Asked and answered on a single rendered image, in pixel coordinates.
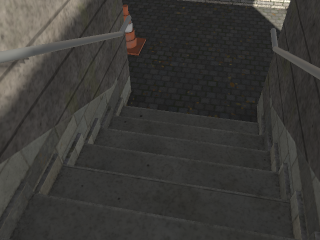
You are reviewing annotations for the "stairs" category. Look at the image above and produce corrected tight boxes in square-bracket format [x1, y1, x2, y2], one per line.
[0, 105, 299, 240]

